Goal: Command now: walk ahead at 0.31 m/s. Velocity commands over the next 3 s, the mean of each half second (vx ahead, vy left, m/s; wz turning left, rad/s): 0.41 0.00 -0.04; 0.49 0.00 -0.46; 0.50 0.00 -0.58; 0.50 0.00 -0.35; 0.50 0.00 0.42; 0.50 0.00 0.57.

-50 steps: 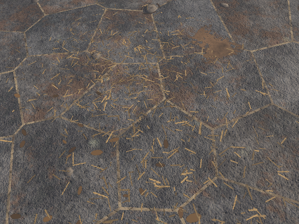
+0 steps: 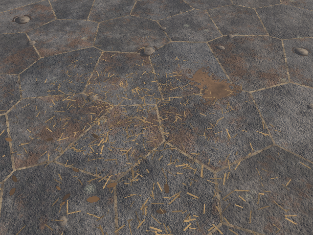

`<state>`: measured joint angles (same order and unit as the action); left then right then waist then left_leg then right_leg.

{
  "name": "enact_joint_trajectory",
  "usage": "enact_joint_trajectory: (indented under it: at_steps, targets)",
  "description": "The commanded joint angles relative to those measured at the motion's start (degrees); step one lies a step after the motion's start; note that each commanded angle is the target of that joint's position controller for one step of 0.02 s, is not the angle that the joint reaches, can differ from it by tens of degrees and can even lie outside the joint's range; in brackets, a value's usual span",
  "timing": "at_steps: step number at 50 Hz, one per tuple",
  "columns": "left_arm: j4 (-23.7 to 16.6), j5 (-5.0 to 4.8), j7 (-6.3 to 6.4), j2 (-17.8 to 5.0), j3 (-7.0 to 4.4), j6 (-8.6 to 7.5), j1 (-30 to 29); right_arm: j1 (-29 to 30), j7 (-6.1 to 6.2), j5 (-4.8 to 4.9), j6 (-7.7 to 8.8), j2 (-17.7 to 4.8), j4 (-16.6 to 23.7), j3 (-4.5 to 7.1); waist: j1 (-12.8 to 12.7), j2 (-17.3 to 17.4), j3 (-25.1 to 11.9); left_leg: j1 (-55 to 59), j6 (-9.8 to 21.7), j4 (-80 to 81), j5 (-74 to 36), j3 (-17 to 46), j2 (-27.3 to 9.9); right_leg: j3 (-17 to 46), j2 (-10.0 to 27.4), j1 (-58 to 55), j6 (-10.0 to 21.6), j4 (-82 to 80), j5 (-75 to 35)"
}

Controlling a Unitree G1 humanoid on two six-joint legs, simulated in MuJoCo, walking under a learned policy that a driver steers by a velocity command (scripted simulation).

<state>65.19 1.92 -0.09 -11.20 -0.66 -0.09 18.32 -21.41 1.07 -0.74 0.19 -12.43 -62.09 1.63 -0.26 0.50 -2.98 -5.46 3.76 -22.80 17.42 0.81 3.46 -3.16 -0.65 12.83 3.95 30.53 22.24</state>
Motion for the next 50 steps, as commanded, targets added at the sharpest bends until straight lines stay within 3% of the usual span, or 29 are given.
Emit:
enact_joint_trajectory:
  at_steps: [1,2,3,4,5,6,10,11,12,15,18,21,25,26,27,28,29,30,31,32,33,34,35,36,38,41,44,47,50]
  targets:
    - [1.9,0.35,0.3,-3.5,-1.17,-1.73,9.5,4.8,-0.24,-0.4,1.42,-6.6,3.8,1.99,-4.5,1.4,10.6,-18.2,7.7,1.5,10.7,10.5,-10.7,0.4,-0.1,-10.9,1.1,-6.1,-3.4]
    - [2.3,0.16,0.47,-7.4,-2.25,-2.22,12.9,6.4,-0.75,0.33,1.96,-3.4,5.7,1.09,-5.6,-9.1,9.6,-25.1,5.0,-8.9,10.9,4.7,-5.0,15.0,7.1,-13.9,4.3,-15.3,8.7]
    - [2.9,-0.63,0.16,-11.0,-3.5,-2.54,16.5,8.1,-1.08,-0.38,2.27,-2.6,7.6,0.85,-6.5,-17.0,10.8,-32.0,2.7,-23.3,12.3,-3.5,0.5,32.7,17.5,-16.7,9.8,-23.9,16.4]
    - [2.2,-0.39,0.05,-9.2,-3.25,-2.89,14.6,10.9,-0.95,-1.28,2.44,-6.3,8.1,1.74,-5.3,-9.3,12.9,-35.4,2.5,-31.5,11.6,-0.7,-2.2,35.1,20.6,-14.9,11.9,-25.0,13.9]
    - [0.8,-0.47,0.06,-8.3,-3.11,-3.33,11.6,10.2,-1.21,-1.17,2.73,-5.6,7.6,1.75,-3.2,-3.7,13.1,-35.1,2.0,-34.0,7.2,0.9,-4.2,31.3,19.3,-13.1,11.7,-24.8,9.1]
    - [-0.4,-0.59,0.28,-7.9,-3.14,-3.78,9.3,9.3,-1.67,-1.04,3.1,-4.7,6.8,1.69,-1.6,-1.6,12.3,-34.3,1.5,-34.4,3.5,1.4,-5.8,27.9,18.0,-13.0,10.7,-25.0,4.6]
    - [-0.9,-0.54,1.04,-6.1,-2.59,-5.78,10.1,11.8,-3.03,-1.4,2.85,-4.8,6.7,2.2,-1.1,-2.5,8.3,-33.7,-1.6,-32.6,-7.7,-0.3,-6.7,15.9,13.4,-16.9,8.3,-24.4,-15.3]
    - [-0.6,-0.69,1.19,-5.6,-2.39,-5.98,11.1,13.2,-3.01,-1.29,2.5,-4.7,7.0,2.23,-1.2,-3.2,8.1,-34.2,-2.0,-32.1,-9.0,-1.0,-6.5,14.1,12.9,-17.4,8.1,-23.7,-19.9]
    - [0.1,-0.41,1.31,-4.7,-1.99,-6.57,12.1,16.7,-2.83,-0.46,2.69,-4.7,8.1,2.63,-1.7,-3.9,9.4,-37.4,-2.4,-29.5,-11.9,0.4,-6.9,12.4,11.6,-19.4,7.2,-23.0,-21.9]
    - [-0.6,0.12,1.49,-5.4,-1.96,-7.31,11.5,22.4,-3.02,-0.76,2.77,-4.0,10.7,2.39,-2.5,-4.8,11.3,-36.1,-2.9,-20.5,-20.1,-1.4,-6.0,9.5,9.3,-15.5,7.1,-22.3,-22.9]
    - [-1.0,-0.19,1.81,-5.0,-1.63,-6.76,10.1,25.4,-3.59,-0.91,2.68,-3.0,12.6,2.1,-2.8,-5.0,11.5,-30.6,-1.4,-11.2,-30.3,-1.8,-6.6,7.2,8.4,-11.5,6.4,-19.2,-23.2]
    - [-1.1,-0.29,1.58,-5.0,-1.33,-6.62,10.8,29.2,-3.82,-0.78,2.83,-3.3,14.9,1.92,-4.8,-2.8,12.6,-25.0,0.1,-4.8,-36.6,-2.6,-6.6,8.7,8.4,-8.4,5.9,-14.7,-20.7]
    - [-1.0,1.35,2.31,-6.7,-1.8,-5.43,14.0,29.1,-3.39,-0.84,4.4,-4.9,15.5,1.89,-7.5,-1.0,12.1,-22.6,-0.6,4.9,-35.0,-1.8,-6.6,11.8,6.6,-15.9,5.9,-1.1,-24.4]
    - [-1.0,1.64,2.65,-7.8,-2.2,-4.82,14.3,24.4,-2.96,-0.78,4.96,-5.8,13.8,2.21,-5.8,-0.2,10.4,-18.4,-0.6,7.3,-33.8,-1.4,-6.6,12.2,5.8,-17.0,5.9,6.1,-28.4]
    - [-1.0,1.16,2.61,-8.9,-2.67,-4.46,14.1,15.4,-2.38,-1.05,5.55,-7.2,10.8,2.86,-2.2,2.0,5.6,-7.8,-0.6,7.9,-35.0,-3.7,-5.2,11.3,3.9,-15.0,5.6,17.2,-32.2]
    - [-1.1,-0.22,2.55,-8.8,-2.79,-4.05,12.7,3.5,-2.09,-1.8,6.05,-8.7,6.8,3.62,3.8,3.4,0.4,7.6,-0.2,8.0,-41.6,-2.9,-8.1,9.3,1.9,-7.1,5.1,32.1,-27.0]
    - [-1.2,-1.43,2.49,-4.5,-2.52,-3.98,13.5,-3.3,-2.2,-2.73,6.17,-11.7,4.8,4.3,4.6,8.2,-4.3,23.6,0.8,-4.0,-62.6,2.5,-16.3,6.5,-3.9,10.0,4.1,52.0,12.4]
    - [-0.9,-5.18,3.44,-3.4,-2.72,-3.93,22.5,-8.7,-3.02,-2.66,6.03,-12.1,4.9,4.1,1.9,12.2,-17.3,42.3,3.7,-20.4,-80.4,11.5,-28.7,8.5,-3.1,23.7,3.3,65.6,23.1]
    - [-1.8,-5.39,3.6,-6.7,-2.64,-3.81,20.0,-6.3,-3.09,-0.55,5.23,-12.6,6.7,4.67,4.8,12.3,-23.3,42.2,10.4,-12.5,-46.6,21.1,-32.5,7.9,0.1,31.2,3.0,65.4,15.5]
    - [-2.8,-3.26,3.14,-7.3,-2.93,-3.33,12.1,-2.1,-2.13,-1.54,4.78,-8.9,7.9,4.22,5.4,7.0,-15.9,29.6,11.5,-2.0,-17.2,22.1,-29.9,5.0,2.5,32.9,1.9,64.4,7.3]
    - [-4.8,-1.32,1.91,-7.5,-3.31,-3.14,4.9,3.9,-1.27,-2.24,4.69,-5.8,9.4,3.17,4.1,1.6,-6.8,16.0,8.8,5.0,-7.2,18.9,-25.9,4.2,3.5,30.6,1.3,60.5,1.3]
    - [-6.6,-0.3,0.64,-7.2,-3.84,-3.21,1.8,7.0,-0.43,-2.17,5.77,-6.0,9.8,2.73,2.0,3.3,-2.4,7.1,8.2,6.4,-14.2,15.6,-26.2,6.2,5.6,27.3,0.7,52.2,-6.7]
    - [-6.7,0.98,-0.32,-6.2,-3.82,-2.42,0.8,5.7,-0.03,-1.45,6.39,-5.6,8.6,2.63,0.7,3.8,0.8,0.4,7.3,7.1,-21.3,12.9,-24.8,6.2,6.4,23.4,0.4,49.4,-7.1]
    - [-7.4,0.96,-1.06,-3.0,-3.47,-1.5,-0.5,4.6,-0.09,-0.28,6.91,-3.7,6.9,2.13,-1.4,2.5,5.0,-6.0,5.5,9.0,-24.2,6.6,-21.1,6.0,6.7,20.9,-0.6,42.2,-8.1]
    - [-8.5,0.98,-1.8,-0.9,-2.89,-0.73,-0.8,3.6,-0.13,-0.13,7.68,-3.5,6.3,2.12,-2.6,4.5,4.8,-6.2,5.6,9.6,-31.6,1.7,-19.4,3.9,6.2,20.6,-0.8,37.3,-11.5]
    - [-12.0,0.37,-2.49,-1.1,-2.1,-0.86,-6.8,3.5,-0.26,-0.14,7.34,-3.0,6.5,1.82,-2.8,4.1,5.7,-6.1,5.2,10.5,-35.2,-4.6,-17.4,1.9,6.2,20.1,0.6,24.6,-18.8]
    - [-14.7,-0.4,-3.08,-1.5,-1.42,-0.98,-13.6,1.3,-0.01,0.07,6.86,-4.5,6.1,1.87,-1.3,3.4,6.8,-3.0,3.7,11.6,-35.6,-8.0,-17.5,-1.2,4.8,18.2,2.2,14.8,-23.3]
    - [-16.8,-0.27,-3.36,-3.2,-1.59,-1.16,-18.3,-2.4,0.45,-0.27,5.82,-5.7,5.1,2.06,0.0,2.2,7.9,4.1,2.9,10.1,-38.2,-10.4,-18.8,-3.2,3.4,18.9,3.7,10.1,-20.1]
    - [-16.9,0.23,-3.03,-4.4,-2.27,-1.11,-16.2,-3.9,0.87,-0.82,4.63,-7.9,4.9,2.53,-1.1,3.0,6.0,9.1,2.6,-0.1,-56.4,-13.8,-19.1,-6.5,-1.1,13.4,6.1,7.6,-11.0]
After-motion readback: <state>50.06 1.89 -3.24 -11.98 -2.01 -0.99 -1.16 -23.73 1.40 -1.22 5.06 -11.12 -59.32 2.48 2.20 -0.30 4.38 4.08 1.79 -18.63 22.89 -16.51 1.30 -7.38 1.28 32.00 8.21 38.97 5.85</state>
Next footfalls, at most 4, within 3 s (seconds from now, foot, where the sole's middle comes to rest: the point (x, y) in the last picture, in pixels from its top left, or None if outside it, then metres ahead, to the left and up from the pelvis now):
0.56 left None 0.44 0.10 -0.89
1.06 right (191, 230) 0.66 -0.11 -0.89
1.60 left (188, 167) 1.02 -0.12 -0.89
2.06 right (245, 166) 1.02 -0.43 -0.89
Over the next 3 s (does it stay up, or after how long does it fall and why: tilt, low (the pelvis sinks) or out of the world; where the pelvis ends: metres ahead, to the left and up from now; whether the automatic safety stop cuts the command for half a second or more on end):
stays up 1.40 -0.47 -0.11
